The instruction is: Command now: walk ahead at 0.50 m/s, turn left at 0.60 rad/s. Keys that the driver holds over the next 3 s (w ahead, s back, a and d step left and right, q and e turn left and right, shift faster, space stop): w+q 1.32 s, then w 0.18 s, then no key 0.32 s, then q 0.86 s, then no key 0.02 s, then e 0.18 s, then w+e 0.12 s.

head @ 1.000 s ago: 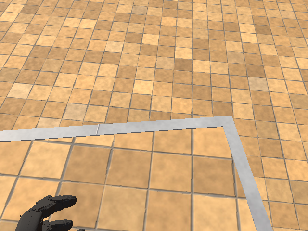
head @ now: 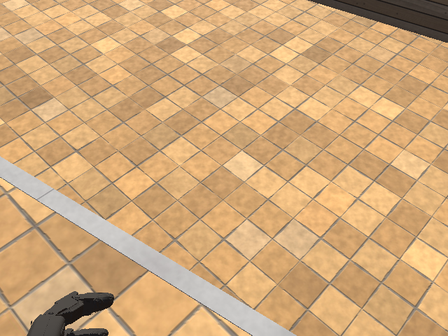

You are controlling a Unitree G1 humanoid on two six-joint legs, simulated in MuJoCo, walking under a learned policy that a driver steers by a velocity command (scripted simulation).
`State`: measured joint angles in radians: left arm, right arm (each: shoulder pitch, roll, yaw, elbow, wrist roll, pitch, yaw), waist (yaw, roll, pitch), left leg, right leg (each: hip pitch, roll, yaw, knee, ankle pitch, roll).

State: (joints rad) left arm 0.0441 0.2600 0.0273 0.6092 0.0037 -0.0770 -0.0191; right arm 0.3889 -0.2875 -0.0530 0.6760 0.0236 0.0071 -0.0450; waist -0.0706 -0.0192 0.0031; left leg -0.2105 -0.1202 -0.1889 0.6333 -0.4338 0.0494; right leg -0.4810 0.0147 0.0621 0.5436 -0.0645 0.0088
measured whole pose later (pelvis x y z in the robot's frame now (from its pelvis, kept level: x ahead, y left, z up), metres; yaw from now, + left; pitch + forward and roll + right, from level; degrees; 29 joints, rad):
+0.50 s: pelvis +0.19 +0.07 -0.01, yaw +19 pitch +0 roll -3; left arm 0.30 0.30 0.09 0.73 -0.01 -0.01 0.00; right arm 0.17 -0.30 -0.05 0.65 0.04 0.02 0.03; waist 0.06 0.01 0.03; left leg -0.48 0.03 0.02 0.65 -0.17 0.05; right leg -0.04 -0.14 -0.22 0.57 -0.46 0.08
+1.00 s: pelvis +0.41 +0.17 -0.01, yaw +37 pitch -2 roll -3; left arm 0.11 0.20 0.03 0.63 0.01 -0.13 -0.01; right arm 0.34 -0.27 -0.03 0.78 0.05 -0.01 -0.01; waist -0.05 0.04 0.02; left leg -0.26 -0.14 -0.24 1.07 -0.55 0.08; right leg -0.39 0.08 -0.01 0.61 -0.21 -0.02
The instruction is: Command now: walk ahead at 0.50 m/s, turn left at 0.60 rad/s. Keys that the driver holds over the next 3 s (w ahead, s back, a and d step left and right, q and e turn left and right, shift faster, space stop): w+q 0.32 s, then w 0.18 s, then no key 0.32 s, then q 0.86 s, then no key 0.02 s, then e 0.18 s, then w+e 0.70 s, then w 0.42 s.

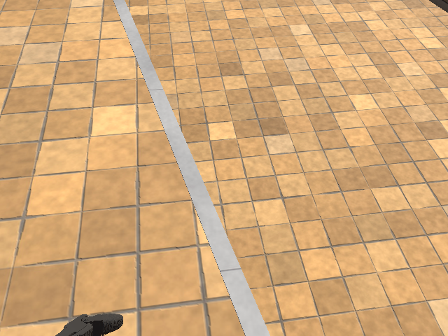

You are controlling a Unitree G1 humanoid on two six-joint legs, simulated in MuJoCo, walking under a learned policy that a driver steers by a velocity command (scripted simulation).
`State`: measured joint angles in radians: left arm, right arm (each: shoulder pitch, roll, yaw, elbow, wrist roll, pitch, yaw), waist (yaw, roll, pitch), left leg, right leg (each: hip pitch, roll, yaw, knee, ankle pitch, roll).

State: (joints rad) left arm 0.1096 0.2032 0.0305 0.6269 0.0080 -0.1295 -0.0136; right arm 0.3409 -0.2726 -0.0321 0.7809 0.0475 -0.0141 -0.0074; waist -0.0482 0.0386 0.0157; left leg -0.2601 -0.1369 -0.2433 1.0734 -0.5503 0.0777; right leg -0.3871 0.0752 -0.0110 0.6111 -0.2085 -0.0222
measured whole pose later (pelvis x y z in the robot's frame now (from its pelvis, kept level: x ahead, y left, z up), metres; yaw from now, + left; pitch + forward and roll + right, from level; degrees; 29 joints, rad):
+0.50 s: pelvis +0.22 +0.13 +0.00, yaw +16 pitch +0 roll -2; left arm 0.26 0.33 0.03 0.79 -0.04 -0.03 -0.02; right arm 0.10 -0.30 -0.04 0.73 0.04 -0.02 0.05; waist 0.05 -0.01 0.05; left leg -0.43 -0.02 0.04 0.66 -0.23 0.08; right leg -0.18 -0.13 -0.02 1.02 -0.50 0.06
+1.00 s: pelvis +0.40 +0.23 +0.02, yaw +22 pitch +0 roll +0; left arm 0.13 0.22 0.01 0.79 0.02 -0.01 0.03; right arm 0.16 -0.28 -0.02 0.96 0.02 0.01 -0.01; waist 0.01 0.00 0.03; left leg -0.32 -0.15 -0.05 1.02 -0.56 -0.02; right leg -0.35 -0.02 -0.07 0.51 -0.16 -0.03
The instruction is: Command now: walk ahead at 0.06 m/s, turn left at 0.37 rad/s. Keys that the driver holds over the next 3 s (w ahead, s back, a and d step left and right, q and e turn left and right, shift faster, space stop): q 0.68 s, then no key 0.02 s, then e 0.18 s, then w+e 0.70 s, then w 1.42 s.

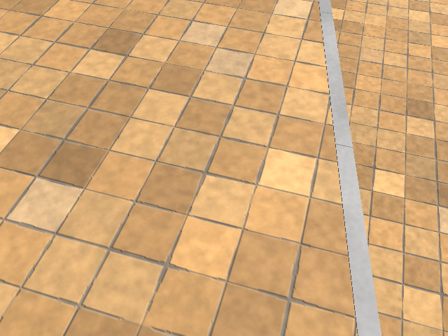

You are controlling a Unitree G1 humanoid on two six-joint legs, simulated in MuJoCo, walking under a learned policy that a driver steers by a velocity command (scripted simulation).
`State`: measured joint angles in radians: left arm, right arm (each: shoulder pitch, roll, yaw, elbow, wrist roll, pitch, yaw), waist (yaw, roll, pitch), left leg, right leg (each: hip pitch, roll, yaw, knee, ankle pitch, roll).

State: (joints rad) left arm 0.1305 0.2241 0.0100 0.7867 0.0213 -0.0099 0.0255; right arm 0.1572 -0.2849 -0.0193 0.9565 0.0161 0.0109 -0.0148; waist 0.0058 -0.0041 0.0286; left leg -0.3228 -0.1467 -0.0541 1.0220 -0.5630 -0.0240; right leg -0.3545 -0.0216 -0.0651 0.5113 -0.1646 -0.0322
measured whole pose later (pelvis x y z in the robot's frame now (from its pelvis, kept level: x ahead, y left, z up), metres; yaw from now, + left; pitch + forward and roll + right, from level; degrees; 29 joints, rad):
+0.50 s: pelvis +0.05 +0.07 +0.01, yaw +15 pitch +3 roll -2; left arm 0.05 0.30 0.06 0.79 -0.01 0.01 0.05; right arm 0.19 -0.27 -0.06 0.79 -0.01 0.04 -0.05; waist -0.03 -0.03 0.03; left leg -0.32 -0.06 -0.11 0.49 -0.21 0.05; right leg -0.54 0.01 0.04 0.97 -0.37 0.07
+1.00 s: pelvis +0.09 +0.08 +0.00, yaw +20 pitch +2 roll +1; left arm 0.22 0.26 0.04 0.80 -0.02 0.00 0.00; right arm 0.16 -0.27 -0.05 0.77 -0.01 0.03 -0.03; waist 0.03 0.00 0.00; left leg -0.20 -0.01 -0.09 0.45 -0.28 -0.03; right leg -0.28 0.03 0.10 0.52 -0.26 -0.01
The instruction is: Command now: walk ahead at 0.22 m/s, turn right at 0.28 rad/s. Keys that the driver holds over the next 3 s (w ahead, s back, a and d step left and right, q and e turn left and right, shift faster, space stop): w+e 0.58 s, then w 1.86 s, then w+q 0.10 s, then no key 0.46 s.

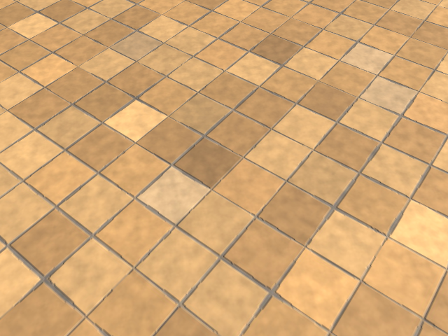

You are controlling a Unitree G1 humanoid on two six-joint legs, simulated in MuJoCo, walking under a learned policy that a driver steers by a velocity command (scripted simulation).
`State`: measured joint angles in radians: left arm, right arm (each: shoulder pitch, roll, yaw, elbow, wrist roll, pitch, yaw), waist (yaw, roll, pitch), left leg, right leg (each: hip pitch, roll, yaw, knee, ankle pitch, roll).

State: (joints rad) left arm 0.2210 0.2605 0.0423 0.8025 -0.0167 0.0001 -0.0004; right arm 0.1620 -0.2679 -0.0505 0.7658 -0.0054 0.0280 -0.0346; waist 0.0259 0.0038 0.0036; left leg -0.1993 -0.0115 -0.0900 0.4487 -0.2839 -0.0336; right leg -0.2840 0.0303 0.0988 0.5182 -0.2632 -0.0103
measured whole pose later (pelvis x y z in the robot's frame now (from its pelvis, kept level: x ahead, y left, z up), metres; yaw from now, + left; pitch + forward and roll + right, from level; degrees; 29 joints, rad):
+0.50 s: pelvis +0.17 -0.09 -0.01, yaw -18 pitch +2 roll +1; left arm 0.24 0.27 0.04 0.64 -0.01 -0.05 -0.04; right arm 0.27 -0.30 -0.05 0.73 0.00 -0.09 0.00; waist -0.01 0.02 0.03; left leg -0.49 0.07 -0.04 1.22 -0.34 0.00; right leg -0.38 0.06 -0.01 0.58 -0.24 -0.08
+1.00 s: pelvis +0.46 -0.13 +0.00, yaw -26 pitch +2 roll +1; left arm 0.33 0.29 0.04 0.73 -0.02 -0.05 0.00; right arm 0.23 -0.26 -0.05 0.71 0.00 -0.10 0.02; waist 0.00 -0.04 0.01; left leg -0.33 -0.04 0.03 0.47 -0.18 0.05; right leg -0.45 -0.01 0.07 1.18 -0.36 -0.03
